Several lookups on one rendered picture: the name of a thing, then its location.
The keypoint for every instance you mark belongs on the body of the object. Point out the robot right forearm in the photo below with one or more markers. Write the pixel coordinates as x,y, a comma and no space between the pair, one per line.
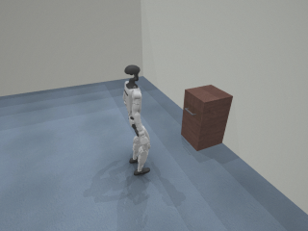
137,121

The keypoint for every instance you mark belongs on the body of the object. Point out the robot right hand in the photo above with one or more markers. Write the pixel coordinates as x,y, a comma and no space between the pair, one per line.
144,141

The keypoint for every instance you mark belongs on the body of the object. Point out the cabinet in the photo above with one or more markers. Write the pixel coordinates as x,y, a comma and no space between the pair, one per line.
214,105

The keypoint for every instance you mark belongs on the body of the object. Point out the robot head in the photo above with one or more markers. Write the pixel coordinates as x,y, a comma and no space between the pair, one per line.
132,70

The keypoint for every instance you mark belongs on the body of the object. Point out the right robot upper arm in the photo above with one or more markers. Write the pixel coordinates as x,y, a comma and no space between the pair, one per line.
136,96

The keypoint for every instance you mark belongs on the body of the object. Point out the left robot upper arm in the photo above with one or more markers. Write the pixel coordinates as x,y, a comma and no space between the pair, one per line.
124,98

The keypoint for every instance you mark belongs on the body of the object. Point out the drawer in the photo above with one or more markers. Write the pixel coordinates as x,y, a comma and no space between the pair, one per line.
193,110

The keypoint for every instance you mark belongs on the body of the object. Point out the right robot shin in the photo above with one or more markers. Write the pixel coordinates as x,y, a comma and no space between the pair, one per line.
142,159

